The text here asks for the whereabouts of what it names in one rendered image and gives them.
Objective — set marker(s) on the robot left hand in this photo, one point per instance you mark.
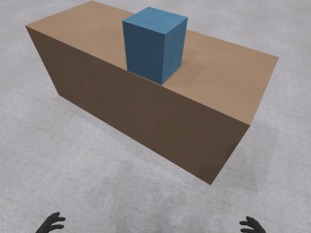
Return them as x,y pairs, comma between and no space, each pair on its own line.
47,226

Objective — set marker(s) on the robot right hand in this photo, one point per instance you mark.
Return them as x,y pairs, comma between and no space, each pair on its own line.
251,223

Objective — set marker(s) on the pedestal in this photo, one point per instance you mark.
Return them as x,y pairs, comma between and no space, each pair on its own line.
195,119

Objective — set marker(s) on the carton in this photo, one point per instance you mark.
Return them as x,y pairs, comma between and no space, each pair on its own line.
154,42

